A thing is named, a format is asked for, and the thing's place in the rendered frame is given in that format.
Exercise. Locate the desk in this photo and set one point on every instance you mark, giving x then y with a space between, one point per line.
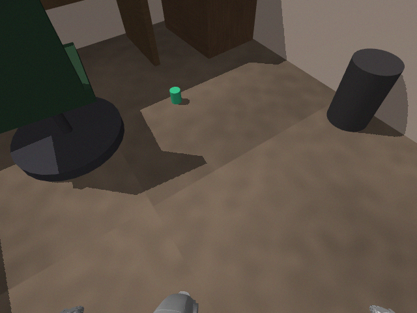
137 23

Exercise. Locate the office chair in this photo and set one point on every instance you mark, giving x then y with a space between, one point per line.
64 131

